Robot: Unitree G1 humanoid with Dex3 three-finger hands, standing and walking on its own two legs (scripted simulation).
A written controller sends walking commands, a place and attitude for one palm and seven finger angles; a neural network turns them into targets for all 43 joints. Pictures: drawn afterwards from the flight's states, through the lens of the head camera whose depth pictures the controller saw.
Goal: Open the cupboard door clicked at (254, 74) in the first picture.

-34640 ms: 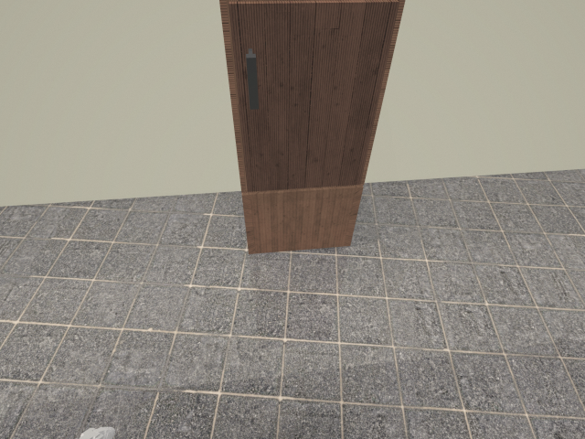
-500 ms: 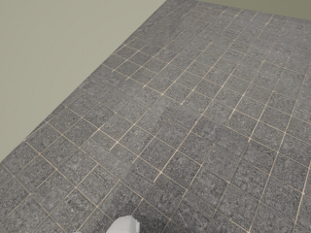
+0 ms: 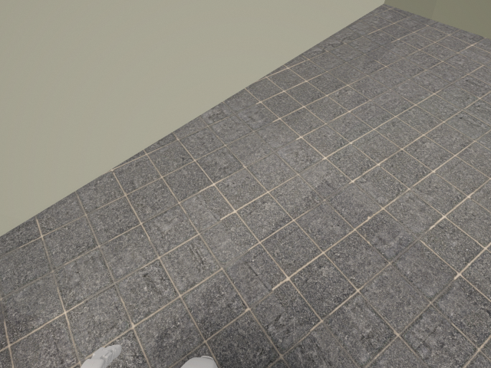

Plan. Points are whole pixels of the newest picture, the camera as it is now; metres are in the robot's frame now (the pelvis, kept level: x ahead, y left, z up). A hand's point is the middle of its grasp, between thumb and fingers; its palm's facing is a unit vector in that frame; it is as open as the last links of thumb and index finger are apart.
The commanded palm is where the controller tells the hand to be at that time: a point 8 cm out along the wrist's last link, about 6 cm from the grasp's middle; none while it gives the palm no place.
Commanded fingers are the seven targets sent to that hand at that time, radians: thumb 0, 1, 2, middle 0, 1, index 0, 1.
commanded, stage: turn to face it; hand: left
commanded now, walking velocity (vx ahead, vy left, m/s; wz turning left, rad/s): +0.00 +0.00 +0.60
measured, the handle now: out of the picture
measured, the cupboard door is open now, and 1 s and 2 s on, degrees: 40 40 40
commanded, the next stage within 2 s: none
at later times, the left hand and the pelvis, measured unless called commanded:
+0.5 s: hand out of the picture +0.01 +0.24 -0.16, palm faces +0.34 -0.91 -0.23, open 7.4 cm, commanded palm none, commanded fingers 0.00 0.90 0.90 -0.20 -0.30 -0.20 -0.30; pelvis +0.00 +0.01 +0.01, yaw +18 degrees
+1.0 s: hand out of the picture -0.05 +0.16 -0.15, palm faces +0.59 -0.78 -0.21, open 7.4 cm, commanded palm none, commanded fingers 0.00 0.90 0.90 -0.20 -0.30 -0.20 -0.30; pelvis +0.01 -0.03 +0.01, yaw +37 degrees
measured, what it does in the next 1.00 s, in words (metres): steps on the spot, turning left: left foot, then right foot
